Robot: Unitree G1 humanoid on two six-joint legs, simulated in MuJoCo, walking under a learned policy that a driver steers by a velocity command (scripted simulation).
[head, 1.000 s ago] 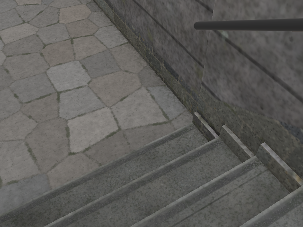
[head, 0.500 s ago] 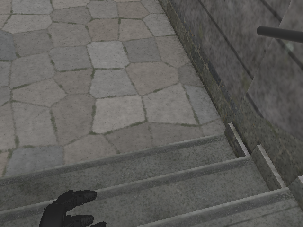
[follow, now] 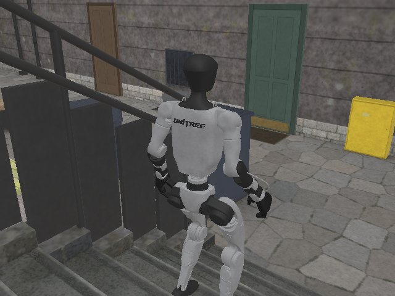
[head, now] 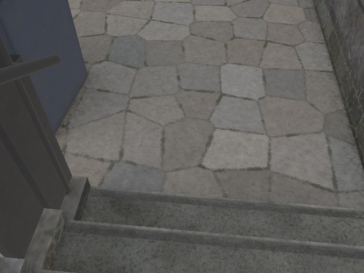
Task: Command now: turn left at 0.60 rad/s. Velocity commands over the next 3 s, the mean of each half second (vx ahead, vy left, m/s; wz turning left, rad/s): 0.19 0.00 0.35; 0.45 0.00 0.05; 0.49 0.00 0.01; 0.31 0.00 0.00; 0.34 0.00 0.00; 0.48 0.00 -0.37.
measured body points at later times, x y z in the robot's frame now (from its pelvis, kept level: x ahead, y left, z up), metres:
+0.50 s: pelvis +0.10 +0.02 -0.01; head +0.09 +0.06 +0.44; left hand +0.14 +0.31 -0.14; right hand +0.14 -0.23 -0.12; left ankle +0.00 +0.10 -0.73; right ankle +0.22 -0.17 -0.66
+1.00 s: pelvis +0.37 -0.05 -0.18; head +0.39 -0.06 +0.27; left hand +0.26 +0.15 -0.32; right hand +0.54 -0.27 -0.30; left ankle +0.46 +0.13 -0.79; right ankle +0.32 -0.15 -0.90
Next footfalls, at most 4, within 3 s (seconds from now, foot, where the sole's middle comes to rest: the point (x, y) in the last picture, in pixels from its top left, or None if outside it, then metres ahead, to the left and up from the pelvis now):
0.06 left None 0.04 0.10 -0.76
0.74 right None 0.36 -0.14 -0.93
1.30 left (169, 255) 0.69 0.11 -1.11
1.82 right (207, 215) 0.99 -0.08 -1.28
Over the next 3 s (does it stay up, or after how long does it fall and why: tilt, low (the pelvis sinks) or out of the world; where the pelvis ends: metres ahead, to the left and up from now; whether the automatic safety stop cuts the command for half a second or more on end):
stays up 1.33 0.07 -0.68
